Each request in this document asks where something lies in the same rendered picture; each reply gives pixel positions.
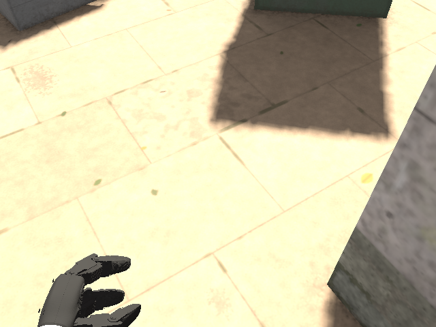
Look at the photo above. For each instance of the robot left hand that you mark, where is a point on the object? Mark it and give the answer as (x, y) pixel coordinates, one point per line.
(68, 304)

